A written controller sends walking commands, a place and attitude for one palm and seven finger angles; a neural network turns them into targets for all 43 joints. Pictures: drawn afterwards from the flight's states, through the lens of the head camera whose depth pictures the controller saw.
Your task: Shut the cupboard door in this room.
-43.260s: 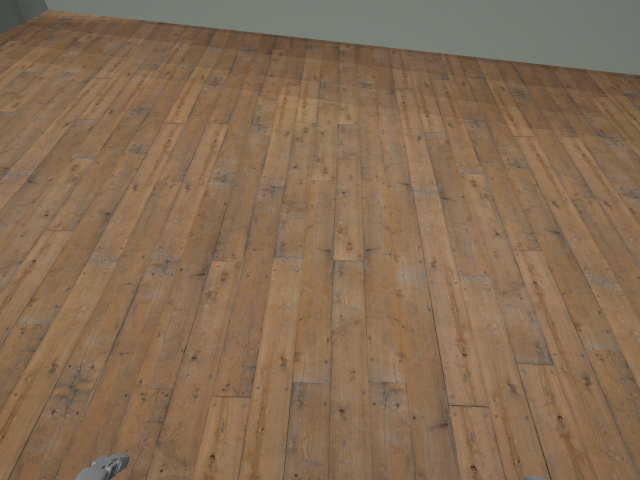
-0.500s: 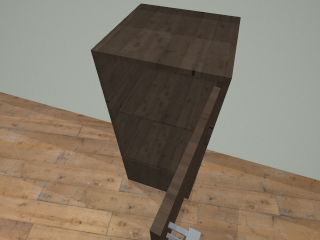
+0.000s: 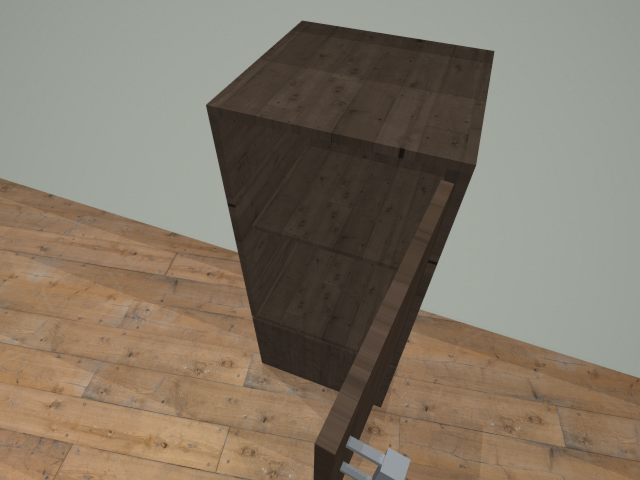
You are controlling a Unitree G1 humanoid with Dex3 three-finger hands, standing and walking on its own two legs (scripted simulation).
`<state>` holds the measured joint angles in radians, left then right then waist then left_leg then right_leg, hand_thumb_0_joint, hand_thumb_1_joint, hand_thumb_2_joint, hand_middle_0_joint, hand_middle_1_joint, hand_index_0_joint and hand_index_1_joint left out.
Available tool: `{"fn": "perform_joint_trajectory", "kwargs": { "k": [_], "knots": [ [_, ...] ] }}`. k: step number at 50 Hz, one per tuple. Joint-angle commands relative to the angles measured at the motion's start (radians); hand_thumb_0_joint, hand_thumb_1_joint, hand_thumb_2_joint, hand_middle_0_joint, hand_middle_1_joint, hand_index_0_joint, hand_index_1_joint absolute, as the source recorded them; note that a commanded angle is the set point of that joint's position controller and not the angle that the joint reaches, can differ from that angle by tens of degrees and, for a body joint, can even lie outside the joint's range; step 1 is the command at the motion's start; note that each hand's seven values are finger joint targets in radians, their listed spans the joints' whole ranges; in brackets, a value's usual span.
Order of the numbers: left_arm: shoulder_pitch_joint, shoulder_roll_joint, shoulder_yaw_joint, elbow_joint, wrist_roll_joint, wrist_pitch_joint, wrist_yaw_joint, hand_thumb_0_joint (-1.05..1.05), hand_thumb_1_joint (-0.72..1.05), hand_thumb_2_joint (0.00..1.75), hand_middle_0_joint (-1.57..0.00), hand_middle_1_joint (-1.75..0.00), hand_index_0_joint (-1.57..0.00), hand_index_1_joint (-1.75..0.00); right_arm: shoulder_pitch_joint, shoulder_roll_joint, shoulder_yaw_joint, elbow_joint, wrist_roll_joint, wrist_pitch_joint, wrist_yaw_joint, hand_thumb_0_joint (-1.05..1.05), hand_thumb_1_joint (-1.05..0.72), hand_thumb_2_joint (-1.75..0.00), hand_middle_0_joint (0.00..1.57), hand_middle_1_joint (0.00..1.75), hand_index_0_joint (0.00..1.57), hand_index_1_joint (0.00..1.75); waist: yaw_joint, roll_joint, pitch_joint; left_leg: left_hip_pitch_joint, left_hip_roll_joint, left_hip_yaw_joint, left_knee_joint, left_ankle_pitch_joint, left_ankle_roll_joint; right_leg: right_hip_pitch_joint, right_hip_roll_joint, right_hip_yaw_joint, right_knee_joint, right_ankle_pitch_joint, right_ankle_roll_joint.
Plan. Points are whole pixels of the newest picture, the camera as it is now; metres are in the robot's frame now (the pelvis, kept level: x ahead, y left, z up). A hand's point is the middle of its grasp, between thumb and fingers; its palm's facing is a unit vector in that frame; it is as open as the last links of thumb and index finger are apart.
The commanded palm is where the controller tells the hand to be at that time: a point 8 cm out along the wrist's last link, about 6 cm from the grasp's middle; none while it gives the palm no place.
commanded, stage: stand and wait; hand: left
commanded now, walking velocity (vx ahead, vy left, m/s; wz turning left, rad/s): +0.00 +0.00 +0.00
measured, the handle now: (368, 468) +0.16 -0.04 -0.03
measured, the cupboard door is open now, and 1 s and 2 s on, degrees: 83 83 80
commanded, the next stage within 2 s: turn or walk to find it in 0.32 s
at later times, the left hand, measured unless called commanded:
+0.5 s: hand out of the picture +0.05 +0.24 -0.17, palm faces +0.02 -0.96 -0.29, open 7.4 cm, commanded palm none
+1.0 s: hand out of the picture -0.05 +0.20 -0.19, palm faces +0.16 -0.97 -0.20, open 7.4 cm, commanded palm none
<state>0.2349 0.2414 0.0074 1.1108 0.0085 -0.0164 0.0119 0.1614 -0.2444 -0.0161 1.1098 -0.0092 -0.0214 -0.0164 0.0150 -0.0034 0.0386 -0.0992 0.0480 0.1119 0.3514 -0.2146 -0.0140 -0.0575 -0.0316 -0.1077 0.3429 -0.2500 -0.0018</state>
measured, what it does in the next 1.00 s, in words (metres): stands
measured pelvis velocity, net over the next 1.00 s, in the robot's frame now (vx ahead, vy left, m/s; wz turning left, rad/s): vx -0.02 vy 0.02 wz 0.14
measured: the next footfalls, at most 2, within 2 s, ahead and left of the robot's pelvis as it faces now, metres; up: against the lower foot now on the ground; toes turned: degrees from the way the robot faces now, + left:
right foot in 1.60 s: +0.05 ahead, -0.08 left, +0.00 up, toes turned +12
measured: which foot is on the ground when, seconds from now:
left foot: down 0.00-1.00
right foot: down 0.00-1.00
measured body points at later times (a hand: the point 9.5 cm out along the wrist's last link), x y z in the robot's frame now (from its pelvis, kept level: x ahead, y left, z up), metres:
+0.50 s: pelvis -0.01 +0.01 +0.00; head +0.00 +0.01 +0.45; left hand +0.05 +0.29 -0.14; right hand +0.04 -0.26 -0.15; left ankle -0.02 +0.12 -0.75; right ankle -0.04 -0.11 -0.75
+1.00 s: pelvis -0.02 +0.02 -0.01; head +0.01 +0.03 +0.44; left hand -0.05 +0.25 -0.17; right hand +0.06 -0.20 -0.16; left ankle -0.02 +0.12 -0.75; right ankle -0.03 -0.11 -0.73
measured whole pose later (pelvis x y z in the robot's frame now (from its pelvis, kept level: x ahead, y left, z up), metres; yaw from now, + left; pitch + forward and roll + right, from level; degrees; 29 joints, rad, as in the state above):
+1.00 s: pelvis -0.02 +0.02 -0.01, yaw +8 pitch +0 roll +0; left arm 0.26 0.18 0.01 1.10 0.01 0.03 0.02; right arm 0.20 -0.16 -0.03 1.08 -0.02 -0.01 -0.02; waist 0.02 -0.02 0.07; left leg -0.24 -0.01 0.07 0.48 -0.23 0.04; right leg -0.25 -0.07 -0.07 0.68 -0.46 0.02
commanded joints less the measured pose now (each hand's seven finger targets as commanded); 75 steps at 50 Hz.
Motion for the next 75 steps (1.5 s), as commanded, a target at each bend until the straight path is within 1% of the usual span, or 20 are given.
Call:
{"fn": "perform_joint_trajectory", "kwargs": {
  "k": [1, 18, 29, 32, 35, 37, 39, 40, 42, 46, 50, 52, 55, 58, 61, 64, 66, 67, 69, 75],
  "knots": [
    [-0.012, 0.173, 0.034, -0.046, 0.002, -0.022, 0.009, 0.0, 0.9, 0.9, -0.2, -0.3, -0.2, -0.3, 0.009, -0.163, -0.025, -0.044, 0.0, -0.014, -0.013, 0.0, -0.9, -0.9, 0.2, 0.3, 0.2, 0.3, -0.013, -0.001, -0.016, 0.034, 0.098, -0.105, -0.053, 0.189, 0.029, -0.058, -0.121, 0.106, -0.066, 0.258, -0.023],
    [-0.067, 0.215, 0.038, -0.056, 0.003, -0.015, 0.003, 0.0, 0.9, 0.9, -0.2, -0.3, -0.2, -0.3, -0.002, -0.204, -0.024, -0.05, -0.001, -0.017, -0.004, 0.0, -0.9, -0.9, 0.2, 0.3, 0.2, 0.3, -0.009, 0.005, -0.016, -0.013, 0.097, -0.133, -0.078, 0.156, 0.031, -0.038, -0.125, 0.092, -0.067, 0.171, -0.015],
    [-0.01, 0.132, 0.044, -0.093, 0.003, 0.023, 0.018, 0.0, 0.9, 0.9, -0.2, -0.3, -0.2, -0.3, 0.041, -0.117, -0.03, -0.089, -0.005, 0.023, 0.002, 0.0, -0.9, -0.9, 0.2, 0.3, 0.2, 0.3, 0.0, 0.035, -0.038, -0.147, 0.099, -0.194, 0.051, 0.264, 0.043, -0.066, -0.133, 0.014, 0.114, 0.168, 0.009],
    [0.015, 0.147, 0.057, -0.11, 0.006, 0.023, 0.02, 0.0, 0.9, 0.9, -0.2, -0.3, -0.2, -0.3, 0.041, -0.099, -0.038, -0.117, -0.004, 0.03, 0.003, 0.0, -0.9, -0.9, 0.2, 0.3, 0.2, 0.3, 0.007, -0.051, -0.047, -0.225, 0.055, -0.16, 0.142, 0.195, 0.031, -0.036, -0.192, 0.045, 0.092, 0.179, -0.021],
    [0.027, 0.166, 0.067, -0.123, 0.009, 0.021, 0.024, 0.0, 0.9, 0.9, -0.2, -0.3, -0.2, -0.3, 0.029, -0.05, -0.042, -0.14, -0.006, 0.04, 0.005, 0.0, -0.9, -0.9, 0.2, 0.3, 0.2, 0.3, 0.014, -0.206, -0.011, -0.284, -0.007, -0.065, 0.365, -0.125, -0.008, -0.086, -0.35, 0.146, 0.002, 0.232, -0.141],
    [0.005, 0.145, 0.062, -0.126, 0.017, 0.021, 0.027, 0.0, 0.9, 0.9, -0.2, -0.3, -0.2, -0.3, 0.044, -0.025, -0.046, -0.141, -0.006, 0.044, 0.006, 0.0, -0.9, -0.9, 0.2, 0.3, 0.2, 0.3, -0.004, -0.164, 0.011, -0.243, 0.006, -0.068, 0.377, -0.23, -0.011, -0.155, -0.36, 0.125, 0.017, 0.272, -0.16],
    [-0.018, 0.126, 0.058, -0.124, 0.011, 0.02, 0.022, 0.0, 0.9, 0.9, -0.2, -0.3, -0.2, -0.3, 0.121, -0.018, -0.042, -0.112, -0.004, 0.028, 0.011, 0.0, -0.9, -0.9, 0.2, 0.3, 0.2, 0.3, -0.042, -0.055, -0.027, -0.097, 0.038, -0.117, 0.14, 0.092, 0.003, -0.205, -0.25, 0.013, 0.169, 0.216, -0.062],
    [0.007, 0.078, 0.05, -0.128, 0.004, 0.023, 0.018, 0.0, 0.9, 0.9, -0.2, -0.3, -0.2, -0.3, 0.138, -0.065, -0.047, -0.104, -0.01, 0.018, 0.006, 0.0, -0.9, -0.9, 0.2, 0.3, 0.2, 0.3, -0.036, 0.093, -0.05, -0.046, 0.134, -0.27, 0.066, 0.278, 0.055, -0.249, -0.127, -0.052, 0.272, 0.081, 0.01],
    [0.0, 0.034, 0.031, -0.112, 0.007, 0.032, 0.02, 0.0, 0.9, 0.9, -0.2, -0.3, -0.2, -0.3, 0.126, -0.114, -0.061, -0.09, -0.007, 0.007, -0.007, 0.0, -0.9, -0.9, 0.2, 0.3, 0.2, 0.3, -0.037, 0.224, -0.033, -0.085, 0.252, -0.447, -0.106, 0.154, 0.176, -0.284, -0.051, 0.013, 0.457, -0.306, 0.03],
    [0.022, 0.014, 0.022, -0.068, 0.011, 0.025, 0.012, 0.0, 0.9, 0.9, -0.2, -0.3, -0.2, -0.3, 0.083, -0.089, -0.051, -0.071, -0.01, -0.001, -0.023, 0.0, -0.9, -0.9, 0.2, 0.3, 0.2, 0.3, -0.016, 0.141, -0.023, -0.052, 0.218, -0.354, -0.085, 0.177, 0.199, -0.312, -0.058, 0.081, 0.443, -0.275, 0.02],
    [0.113, -0.007, 0.014, -0.02, 0.008, 0.013, 0.015, 0.0, 0.9, 0.9, -0.2, -0.3, -0.2, -0.3, 0.072, -0.06, -0.045, -0.058, 0.001, 0.003, -0.019, 0.0, -0.9, -0.9, 0.2, 0.3, 0.2, 0.3, 0.004, 0.089, -0.071, -0.061, 0.135, -0.248, 0.003, 0.222, 0.127, -0.143, -0.035, 0.034, 0.119, -0.035, 0.031],
    [0.124, 0.039, 0.022, -0.02, 0.011, 0.004, 0.024, 0.0, 0.9, 0.9, -0.2, -0.3, -0.2, -0.3, 0.073, -0.017, -0.04, -0.065, 0.01, 0.009, -0.01, 0.0, -0.9, -0.9, 0.2, 0.3, 0.2, 0.3, 0.003, -0.011, -0.024, -0.196, 0.061, -0.197, 0.075, 0.094, 0.058, -0.061, -0.125, 0.12, 0.014, 0.096, 0.009],
    [0.076, 0.114, 0.048, -0.053, 0.008, 0.005, 0.021, 0.0, 0.9, 0.9, -0.2, -0.3, -0.2, -0.3, 0.048, 0.0, -0.046, -0.091, 0.002, 0.035, -0.001, 0.0, -0.9, -0.9, 0.2, 0.3, 0.2, 0.3, -0.002, -0.246, 0.053, -0.23, -0.035, -0.088, 0.259, -0.133, -0.002, -0.198, -0.311, 0.267, -0.082, 0.021, -0.111],
    [0.071, 0.106, 0.061, -0.074, 0.017, 0.009, 0.026, 0.0, 0.9, 0.9, -0.2, -0.3, -0.2, -0.3, 0.038, 0.006, -0.051, -0.1, -0.001, 0.042, 0.003, 0.0, -0.9, -0.9, 0.2, 0.3, 0.2, 0.3, 0.005, -0.177, 0.071, -0.3, -0.02, -0.087, 0.455, -0.258, -0.006, -0.174, -0.345, 0.214, -0.032, 0.264, -0.167],
    [0.068, 0.126, 0.075, -0.091, 0.022, 0.01, 0.024, 0.0, 0.9, 0.9, -0.2, -0.3, -0.2, -0.3, 0.044, 0.023, -0.05, -0.116, 0.005, 0.04, 0.01, 0.0, -0.9, -0.9, 0.2, 0.3, 0.2, 0.3, 0.006, -0.169, 0.025, -0.277, -0.022, -0.053, 0.355, -0.233, -0.015, -0.105, -0.313, 0.11, 0.067, 0.423, -0.139],
    [0.055, 0.121, 0.081, -0.106, 0.008, 0.02, 0.021, 0.0, 0.9, 0.9, -0.2, -0.3, -0.2, -0.3, 0.106, -0.002, -0.053, -0.111, -0.001, 0.027, 0.012, 0.0, -0.9, -0.9, 0.2, 0.3, 0.2, 0.3, -0.024, -0.08, -0.047, -0.077, 0.0, -0.072, 0.096, 0.062, -0.001, -0.182, -0.251, 0.031, 0.208, 0.291, -0.044],
    [0.059, 0.023, 0.058, -0.143, 0.002, 0.028, 0.016, 0.0, 0.9, 0.9, -0.2, -0.3, -0.2, -0.3, 0.159, -0.128, -0.078, -0.117, -0.01, 0.018, 0.005, 0.0, -0.9, -0.9, 0.2, 0.3, 0.2, 0.3, -0.039, 0.266, -0.082, 0.012, 0.293, -0.451, -0.041, 0.339, 0.168, -0.376, -0.053, -0.044, 0.473, -0.292, 0.054],
    [0.011, 0.019, 0.052, -0.143, 0.01, 0.039, 0.023, 0.0, 0.9, 0.9, -0.2, -0.3, -0.2, -0.3, 0.168, -0.133, -0.084, -0.102, -0.01, 0.016, -0.004, 0.0, -0.9, -0.9, 0.2, 0.3, 0.2, 0.3, -0.06, 0.257, -0.08, -0.066, 0.314, -0.484, -0.104, 0.165, 0.214, -0.36, -0.051, 0.032, 0.605, -0.385, 0.038],
    [-0.013, 0.012, 0.051, -0.127, 0.013, 0.037, 0.015, 0.0, 0.9, 0.9, -0.2, -0.3, -0.2, -0.3, 0.097, -0.096, -0.069, -0.107, -0.015, 0.015, -0.014, 0.0, -0.9, -0.9, 0.2, 0.3, 0.2, 0.3, -0.031, 0.2, -0.01, -0.132, 0.268, -0.434, -0.113, 0.038, 0.214, -0.398, -0.067, 0.091, 0.648, -0.301, 0.029],
    [0.031, -0.022, 0.026, -0.083, 0.006, 0.021, 0.008, 0.0, 0.9, 0.9, -0.2, -0.3, -0.2, -0.3, 0.089, -0.067, -0.054, -0.079, -0.012, 0.007, -0.018, 0.0, -0.9, -0.9, 0.2, 0.3, 0.2, 0.3, -0.021, 0.12, -0.081, -0.009, 0.179, -0.266, -0.041, 0.278, 0.166, -0.271, -0.024, 0.048, 0.318, -0.184, 0.033]
  ]
}}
